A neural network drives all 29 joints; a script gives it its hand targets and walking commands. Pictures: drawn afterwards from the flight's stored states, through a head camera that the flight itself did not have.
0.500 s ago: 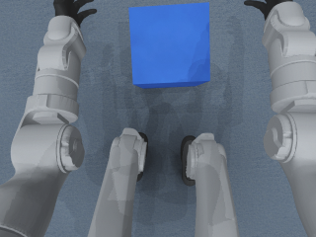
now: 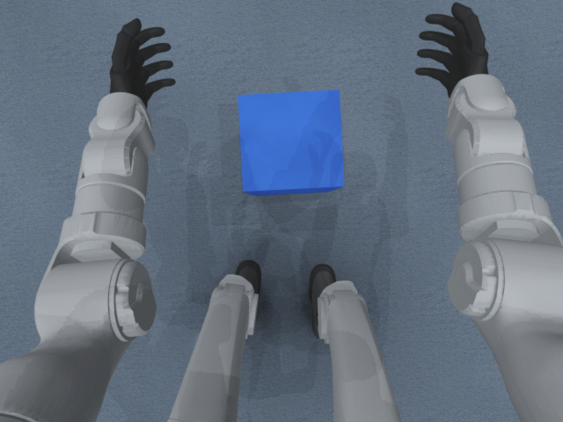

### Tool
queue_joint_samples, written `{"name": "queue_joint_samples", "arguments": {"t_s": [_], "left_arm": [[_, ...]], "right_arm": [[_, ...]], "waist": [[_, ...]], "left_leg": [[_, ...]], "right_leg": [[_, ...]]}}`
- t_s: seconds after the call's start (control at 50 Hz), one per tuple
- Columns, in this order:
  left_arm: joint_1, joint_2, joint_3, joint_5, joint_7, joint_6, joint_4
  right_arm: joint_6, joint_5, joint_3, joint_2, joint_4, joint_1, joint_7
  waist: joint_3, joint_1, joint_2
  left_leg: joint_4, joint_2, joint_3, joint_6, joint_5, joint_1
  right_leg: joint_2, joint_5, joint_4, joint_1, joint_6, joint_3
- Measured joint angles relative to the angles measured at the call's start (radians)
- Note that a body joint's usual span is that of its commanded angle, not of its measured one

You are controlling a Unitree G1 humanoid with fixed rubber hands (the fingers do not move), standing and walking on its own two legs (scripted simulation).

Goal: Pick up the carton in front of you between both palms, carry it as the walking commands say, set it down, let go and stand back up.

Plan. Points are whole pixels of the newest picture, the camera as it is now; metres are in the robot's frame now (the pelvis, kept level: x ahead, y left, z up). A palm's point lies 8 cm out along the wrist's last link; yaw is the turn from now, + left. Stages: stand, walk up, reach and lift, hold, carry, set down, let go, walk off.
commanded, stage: let go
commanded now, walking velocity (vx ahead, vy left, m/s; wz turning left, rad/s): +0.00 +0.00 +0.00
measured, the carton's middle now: (290, 150) +0.50 +0.01 -0.52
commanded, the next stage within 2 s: stand in 1.26 s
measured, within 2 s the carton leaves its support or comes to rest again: neither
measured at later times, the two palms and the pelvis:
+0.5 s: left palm (37, 216) +0.34 +0.24 +0.01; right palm (536, 215) +0.37 -0.21 +0.00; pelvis +0.07 +0.01 +0.10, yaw +0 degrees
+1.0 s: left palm out of the picture +0.25 +0.23 +0.07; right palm out of the picture +0.24 -0.23 +0.07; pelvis +0.08 +0.00 +0.13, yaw +0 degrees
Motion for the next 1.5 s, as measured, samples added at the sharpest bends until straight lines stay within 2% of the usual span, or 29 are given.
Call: {"name": "queue_joint_samples", "arguments": {"t_s": [0.14,0.28,0.56,0.78,0.9,1.06,1.18,1.26,1.32,1.38,1.5], "left_arm": [[0.24,-0.009,-0.061,0.062,-0.053,-0.017,-0.093],[0.502,-0.008,-0.127,0.03,-0.084,-0.057,-0.164],[0.956,-0.026,-0.235,-0.021,-0.09,-0.153,-0.248],[1.254,-0.005,-0.296,-0.037,-0.1,-0.142,-0.35],[1.287,0.01,-0.303,-0.03,-0.111,-0.085,-0.368],[1.259,0.007,-0.3,-0.008,-0.115,-0.017,-0.373],[1.261,0.003,-0.299,-0.002,-0.115,0.0,-0.382],[1.261,0.01,-0.311,0.007,-0.082,0.056,-0.417],[1.287,0.03,-0.321,0.02,-0.044,-0.059,-0.333],[1.321,0.048,-0.32,0.025,-0.028,-0.154,-0.242],[1.361,0.059,-0.329,0.017,-0.023,-0.222,-0.124]], "right_arm": [[-0.011,-0.041,0.011,0.08,-0.151,0.271,-0.031],[-0.058,-0.007,0.059,0.112,-0.266,0.565,-0.026],[-0.16,0.028,0.142,0.132,-0.339,1.013,0.005],[-0.156,0.054,0.214,0.114,-0.448,1.324,0.025],[-0.097,0.059,0.239,0.106,-0.491,1.393,0.042],[-0.029,0.058,0.245,0.102,-0.517,1.394,0.056],[-0.012,0.052,0.242,0.107,-0.527,1.39,0.056],[-0.039,0.061,0.244,0.102,-0.504,1.399,0.034],[-0.108,0.021,0.26,0.091,-0.421,1.416,-0.004],[-0.172,0.014,0.258,0.073,-0.348,1.44,-0.021],[-0.225,0.027,0.258,0.053,-0.256,1.475,-0.027]], "waist": [[-0.007,-0.014,0.003],[-0.009,-0.01,0.017],[-0.011,-0.012,0.025],[0.07,-0.028,0.026],[0.108,-0.042,0.014],[0.156,-0.046,0.008],[0.175,-0.044,0.011],[0.174,-0.044,0.016],[0.099,-0.043,0.012],[0.05,-0.045,0.008],[-0.008,-0.055,-0.002]], "left_leg": [[-0.146,0.007,-0.004,0.009,0.025,0.18],[-0.274,0.006,-0.005,0.018,0.036,0.4],[-0.484,0.004,-0.015,0.026,0.055,0.845],[-0.667,0.012,-0.024,0.023,0.082,1.274],[-0.699,0.016,-0.025,0.021,0.078,1.422],[-0.686,0.02,-0.019,0.02,0.063,1.504],[-0.682,0.019,-0.016,0.022,0.059,1.522],[-0.66,0.015,-0.021,0.026,0.05,1.515],[-0.645,0.024,-0.001,0.016,0.035,1.457],[-0.633,0.03,0.016,0.02,0.025,1.407],[-0.614,0.035,0.033,0.025,-0.006,1.37]], "right_leg": [[0.002,0.03,-0.156,0.185,0.002,0.006],[-0.005,0.042,-0.289,0.408,0.006,0.012],[-0.018,0.056,-0.497,0.854,0.003,0.014],[-0.02,0.08,-0.677,1.283,-0.007,0.011],[-0.018,0.075,-0.705,1.43,-0.012,0.008],[-0.015,0.063,-0.694,1.511,-0.015,0.009],[-0.017,0.06,-0.69,1.53,-0.012,0.009],[-0.02,0.05,-0.675,1.528,-0.01,0.002],[-0.021,0.038,-0.657,1.465,-0.002,0.007],[-0.019,0.033,-0.644,1.411,-0.006,0.014],[-0.014,0.006,-0.621,1.366,-0.006,0.03]]}}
